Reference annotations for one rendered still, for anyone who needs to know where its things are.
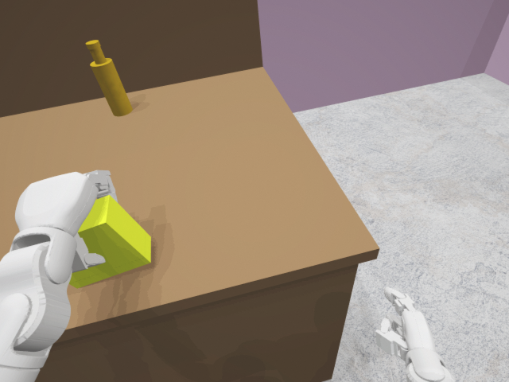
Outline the left robot hand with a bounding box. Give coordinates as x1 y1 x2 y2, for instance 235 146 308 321
15 170 118 273

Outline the robot right forearm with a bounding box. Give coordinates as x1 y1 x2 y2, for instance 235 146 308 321
406 349 455 382

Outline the right robot hand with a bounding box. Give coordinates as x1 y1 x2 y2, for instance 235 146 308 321
375 287 437 361

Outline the sponge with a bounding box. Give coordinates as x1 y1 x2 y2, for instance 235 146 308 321
69 195 151 288

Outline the table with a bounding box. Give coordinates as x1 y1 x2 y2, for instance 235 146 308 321
0 0 380 382

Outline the robot left forearm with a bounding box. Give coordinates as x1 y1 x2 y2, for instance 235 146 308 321
0 227 77 382

